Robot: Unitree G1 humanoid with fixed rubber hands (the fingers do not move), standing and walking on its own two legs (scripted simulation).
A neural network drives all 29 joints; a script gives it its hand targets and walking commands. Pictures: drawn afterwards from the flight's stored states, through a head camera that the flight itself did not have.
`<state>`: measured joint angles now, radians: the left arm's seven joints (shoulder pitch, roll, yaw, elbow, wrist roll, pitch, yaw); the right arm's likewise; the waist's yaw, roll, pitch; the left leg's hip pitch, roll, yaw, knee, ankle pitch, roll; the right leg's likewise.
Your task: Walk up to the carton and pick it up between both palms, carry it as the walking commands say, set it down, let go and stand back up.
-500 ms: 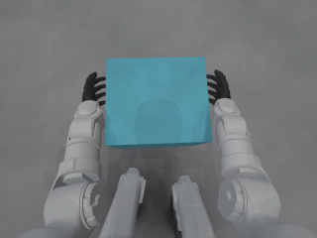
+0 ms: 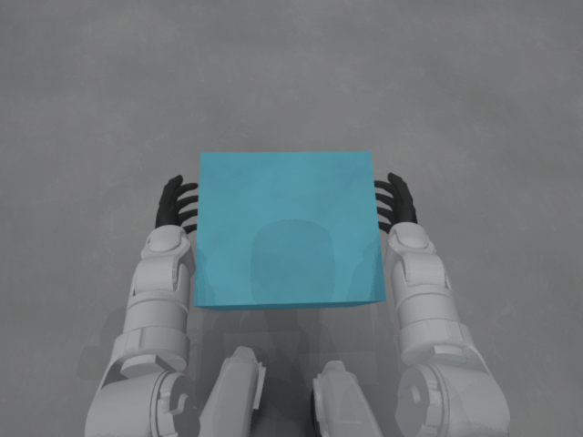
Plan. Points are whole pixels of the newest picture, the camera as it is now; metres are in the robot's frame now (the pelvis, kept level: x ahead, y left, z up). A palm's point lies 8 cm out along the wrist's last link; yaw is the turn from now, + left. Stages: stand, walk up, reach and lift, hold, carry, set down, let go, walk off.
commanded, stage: reach and lift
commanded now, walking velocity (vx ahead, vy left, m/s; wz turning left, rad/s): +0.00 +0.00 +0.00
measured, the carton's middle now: (286, 240) +0.41 +0.04 -0.13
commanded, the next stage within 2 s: none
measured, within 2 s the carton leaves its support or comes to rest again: neither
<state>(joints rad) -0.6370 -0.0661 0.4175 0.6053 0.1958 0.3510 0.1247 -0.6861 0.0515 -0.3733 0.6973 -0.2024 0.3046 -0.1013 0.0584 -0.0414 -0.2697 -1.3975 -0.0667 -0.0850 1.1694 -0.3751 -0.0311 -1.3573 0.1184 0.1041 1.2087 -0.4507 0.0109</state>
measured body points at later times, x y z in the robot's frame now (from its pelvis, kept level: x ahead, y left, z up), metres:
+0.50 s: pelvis +0.02 +0.00 +0.07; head +0.14 +0.01 +0.50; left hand +0.37 +0.20 +0.02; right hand +0.41 -0.13 +0.02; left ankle +0.07 +0.13 -0.62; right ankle +0.04 -0.11 -0.62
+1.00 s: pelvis +0.03 +0.00 +0.11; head +0.09 +0.00 +0.56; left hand +0.35 +0.20 +0.09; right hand +0.39 -0.14 +0.09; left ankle +0.07 +0.13 -0.62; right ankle +0.04 -0.11 -0.62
